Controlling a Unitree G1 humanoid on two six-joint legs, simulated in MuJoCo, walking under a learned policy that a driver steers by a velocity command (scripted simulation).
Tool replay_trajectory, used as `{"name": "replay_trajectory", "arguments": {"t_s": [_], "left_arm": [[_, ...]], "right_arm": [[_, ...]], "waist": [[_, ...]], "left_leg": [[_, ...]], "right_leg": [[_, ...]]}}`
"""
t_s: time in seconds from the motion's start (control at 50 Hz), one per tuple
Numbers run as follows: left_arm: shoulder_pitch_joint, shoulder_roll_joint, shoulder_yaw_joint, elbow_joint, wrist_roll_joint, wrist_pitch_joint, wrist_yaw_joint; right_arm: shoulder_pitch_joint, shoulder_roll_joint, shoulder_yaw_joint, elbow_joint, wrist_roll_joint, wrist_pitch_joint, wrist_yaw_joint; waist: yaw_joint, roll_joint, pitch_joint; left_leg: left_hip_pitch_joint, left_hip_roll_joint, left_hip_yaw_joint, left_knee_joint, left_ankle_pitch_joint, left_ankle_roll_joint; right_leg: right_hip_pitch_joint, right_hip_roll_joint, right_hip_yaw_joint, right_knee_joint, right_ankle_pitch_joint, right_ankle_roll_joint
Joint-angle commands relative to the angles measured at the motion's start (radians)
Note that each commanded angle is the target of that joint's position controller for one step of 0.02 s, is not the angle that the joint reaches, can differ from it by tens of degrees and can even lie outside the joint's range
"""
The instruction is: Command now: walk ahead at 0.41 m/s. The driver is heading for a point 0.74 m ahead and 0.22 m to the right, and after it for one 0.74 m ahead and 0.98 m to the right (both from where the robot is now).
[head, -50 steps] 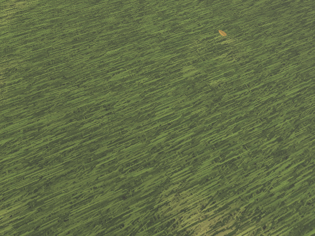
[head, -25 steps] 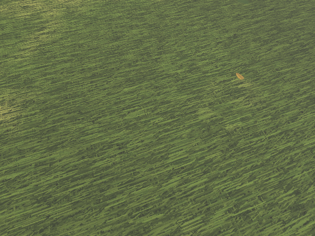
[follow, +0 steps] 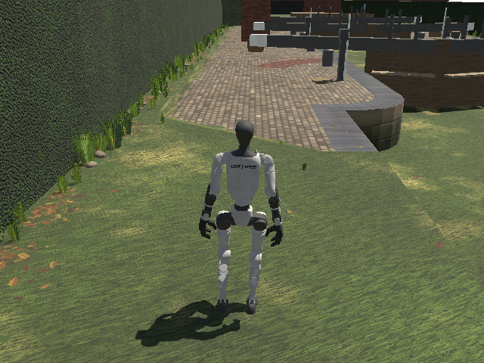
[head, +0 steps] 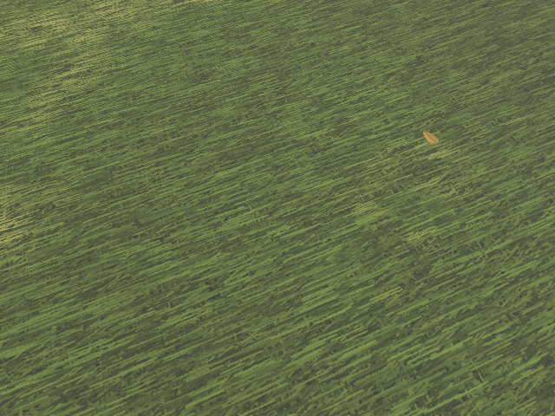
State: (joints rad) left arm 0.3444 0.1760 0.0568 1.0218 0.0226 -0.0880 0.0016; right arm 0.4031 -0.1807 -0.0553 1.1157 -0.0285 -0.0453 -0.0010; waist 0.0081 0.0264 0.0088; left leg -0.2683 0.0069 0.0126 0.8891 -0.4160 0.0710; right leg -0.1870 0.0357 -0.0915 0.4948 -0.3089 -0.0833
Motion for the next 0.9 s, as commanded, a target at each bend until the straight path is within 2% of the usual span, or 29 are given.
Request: {"name": "replay_trajectory", "arguments": {"t_s": [0.02, 0.06, 0.12, 0.2, 0.26, 0.3, 0.32, 0.34, 0.36, 0.38, 0.4, 0.42, 0.44, 0.46, 0.5, 0.54, 0.6, 0.64, 0.7, 0.78, 0.82, 0.86, 0.88, 0.9], "left_arm": [[0.140, 0.101, 0.013, 0.009, 0.001, 0.003, 0.006], [0.139, 0.072, -0.002, 0.016, -0.005, -0.011, 0.010], [0.216, 0.066, -0.014, 0.052, -0.009, -0.020, 0.015], [0.221, 0.064, -0.026, 0.057, -0.007, -0.023, 0.016], [0.236, 0.088, -0.024, 0.070, -0.007, -0.028, 0.020], [0.209, 0.109, -0.020, 0.071, -0.007, -0.032, 0.022], [0.192, 0.122, -0.016, 0.069, -0.005, -0.031, 0.025], [0.175, 0.133, -0.013, 0.067, -0.003, -0.026, 0.026], [0.160, 0.130, -0.013, 0.062, -0.009, -0.021, 0.022], [0.175, 0.081, -0.025, 0.034, -0.014, -0.018, 0.014], [0.308, -0.024, -0.036, 0.031, -0.046, -0.006, 0.007], [0.197, 0.086, -0.010, 0.020, -0.022, 0.004, 0.009], [0.097, 0.099, -0.003, -0.017, -0.015, 0.002, 0.003], [0.070, 0.081, -0.001, -0.020, -0.011, 0.003, 0.000], [0.108, 0.038, -0.001, -0.007, 0.009, 0.028, -0.010], [0.087, 0.018, 0.002, -0.025, 0.011, 0.049, -0.019], [-0.032, 0.028, 0.006, -0.077, 0.008, 0.067, -0.029], [-0.114, 0.034, 0.006, -0.110, 0.003, 0.067, -0.036], [-0.226, 0.022, -0.004, -0.152, -0.001, 0.061, -0.045], [-0.346, 0.022, -0.013, -0.204, 0.004, 0.057, -0.051], [-0.336, 0.038, -0.007, -0.210, 0.008, 0.057, -0.050], [-0.256, 0.066, 0.007, -0.193, 0.010, 0.060, -0.045], [-0.176, 0.087, 0.017, -0.172, 0.011, 0.059, -0.042], [-0.076, 0.116, 0.033, -0.142, 0.015, 0.054, -0.038]], "right_arm": [[-0.134, -0.031, -0.004, -0.111, -0.003, -0.033, 0.022], [-0.131, -0.039, -0.009, -0.109, -0.008, -0.021, 0.031], [-0.207, -0.035, -0.009, -0.141, -0.006, -0.004, 0.034], [-0.410, -0.014, 0.011, -0.223, 0.007, 0.000, 0.037], [-0.464, -0.030, 0.016, -0.252, 0.013, 0.000, 0.032], [-0.406, -0.062, 0.005, -0.246, 0.013, -0.005, 0.021], [-0.327, -0.083, -0.005, -0.224, 0.011, -0.010, 0.013], [-0.195, -0.106, -0.019, -0.182, 0.011, -0.017, 0.006], [-0.050, -0.133, -0.035, -0.137, 0.000, -0.025, -0.003], [0.096, -0.220, -0.060, -0.115, -0.026, -0.029, -0.011], [0.066, -0.265, -0.066, -0.133, -0.034, -0.026, 0.001], [-0.039, -0.214, -0.060, -0.146, 0.010, -0.017, 0.007], [-0.151, -0.142, -0.038, -0.168, 0.018, -0.023, 0.009], [-0.190, -0.093, -0.024, -0.167, 0.014, -0.036, 0.012], [-0.159, -0.041, -0.006, -0.138, 0.012, -0.053, -0.002], [-0.106, -0.060, -0.006, -0.123, 0.014, -0.071, -0.008], [-0.057, -0.092, -0.011, -0.117, 0.012, -0.079, -0.011], [-0.022, -0.087, -0.007, -0.114, 0.011, -0.079, -0.012], [0.012, -0.088, -0.001, -0.110, 0.013, -0.080, -0.017], [0.091, -0.113, -0.002, -0.087, 0.012, -0.072, -0.032], [0.093, -0.131, -0.006, -0.084, 0.010, -0.063, -0.041], [0.072, -0.162, -0.015, -0.090, 0.006, -0.051, -0.051], [0.055, -0.178, -0.021, -0.100, 0.002, -0.043, -0.051], [0.043, -0.190, -0.026, -0.112, 0.003, -0.035, -0.045]], "waist": [[0.019, -0.044, 0.132], [-0.001, -0.070, 0.112], [0.000, -0.094, 0.099], [0.024, -0.113, 0.142], [0.027, -0.131, 0.140], [-0.015, -0.133, 0.095], [-0.053, -0.137, 0.050], [-0.108, -0.131, -0.018], [-0.171, -0.108, -0.082], [-0.200, 0.003, -0.195], [-0.100, 0.165, -0.280], [-0.094, 0.010, -0.178], [-0.060, -0.003, -0.029], [-0.032, -0.032, 0.037], [0.019, -0.008, 0.057], [0.030, -0.003, 0.059], [0.022, 0.014, 0.086], [0.007, 0.020, 0.099], [-0.015, 0.026, 0.110], [-0.052, 0.031, 0.113], [-0.033, 0.049, 0.089], [0.015, 0.091, 0.036], [0.052, 0.101, -0.007], [0.093, 0.093, -0.063]], "left_leg": [[-0.459, 0.066, -0.028, 0.199, 0.111, 0.023], [-0.432, 0.068, 0.001, 0.164, 0.174, 0.003], [-0.465, 0.050, 0.050, 0.121, 0.225, -0.018], [-0.389, 0.015, 0.109, -0.137, 0.333, -0.024], [-0.276, -0.016, 0.141, -0.270, 0.362, 0.009], [-0.177, -0.048, 0.142, -0.298, 0.333, 0.051], [-0.101, -0.070, 0.138, -0.303, 0.300, 0.072], [0.023, -0.087, 0.130, -0.337, 0.289, 0.093], [0.227, -0.050, 0.088, -0.402, 0.309, 0.115], [0.444, 0.190, -0.178, -0.428, 0.136, 0.156], [0.612, 0.456, -0.679, -0.569, 0.066, 0.297], [0.462, 0.404, -0.659, -0.664, -0.146, 0.267], [0.291, 0.369, -0.496, -0.712, -0.138, 0.220], [0.174, 0.324, -0.377, -0.745, -0.006, 0.182], [0.062, 0.254, -0.188, -0.760, 0.180, 0.118], [0.056, 0.243, -0.102, -0.768, 0.287, 0.107], [0.094, 0.225, 0.002, -0.785, 0.364, 0.081], [0.126, 0.206, 0.062, -0.783, 0.442, 0.061], [0.162, 0.185, 0.145, -0.760, 0.586, 0.038], [0.307, 0.221, 0.200, -0.716, 0.760, 0.033], [0.376, 0.239, 0.233, -0.635, 0.997, 0.027], [0.418, 0.256, 0.257, -0.489, 1.254, 0.025], [0.416, 0.264, 0.260, -0.362, 1.292, 0.034], [0.375, 0.266, 0.257, -0.188, 1.216, 0.037]], "right_leg": [[0.206, -0.323, 0.445, -0.357, -0.045, -0.119], [0.210, -0.268, 0.323, -0.362, 0.176, -0.093], [0.243, -0.236, 0.211, -0.327, 0.513, -0.086], [0.165, -0.194, 0.129, -0.344, 0.628, -0.073], [0.179, -0.216, 0.111, -0.333, 0.756, -0.071], [0.231, -0.233, 0.093, -0.238, 0.990, -0.062], [0.259, -0.236, 0.084, -0.141, 1.094, -0.057], [0.261, -0.232, 0.077, 0.013, 1.117, -0.053], [0.156, -0.204, 0.071, 0.215, 0.977, -0.045], [-0.038, -0.138, 0.041, 0.530, 0.565, -0.040], [-0.358, 0.039, 0.068, 0.889, -0.241, -0.017], [-0.427, -0.029, 0.153, 0.917, -0.124, -0.036], [-0.436, -0.073, 0.149, 0.856, -0.022, -0.039], [-0.395, -0.104, 0.147, 0.802, 0.024, -0.040], [-0.299, -0.132, 0.148, 0.730, 0.047, -0.023], [-0.312, -0.136, 0.135, 0.701, 0.068, -0.012], [-0.438, -0.153, 0.114, 0.636, 0.172, 0.000], [-0.492, -0.151, 0.095, 0.550, 0.249, 0.007], [-0.473, -0.128, 0.036, 0.355, 0.333, 0.014], [-0.454, -0.090, -0.050, 0.179, 0.319, -0.013], [-0.400, -0.047, -0.080, 0.143, 0.244, -0.045], [-0.301, 0.012, -0.106, 0.142, 0.132, -0.091], [-0.219, 0.040, -0.104, 0.125, 0.082, -0.117], [-0.093, 0.063, -0.085, 0.068, 0.062, -0.143]]}}
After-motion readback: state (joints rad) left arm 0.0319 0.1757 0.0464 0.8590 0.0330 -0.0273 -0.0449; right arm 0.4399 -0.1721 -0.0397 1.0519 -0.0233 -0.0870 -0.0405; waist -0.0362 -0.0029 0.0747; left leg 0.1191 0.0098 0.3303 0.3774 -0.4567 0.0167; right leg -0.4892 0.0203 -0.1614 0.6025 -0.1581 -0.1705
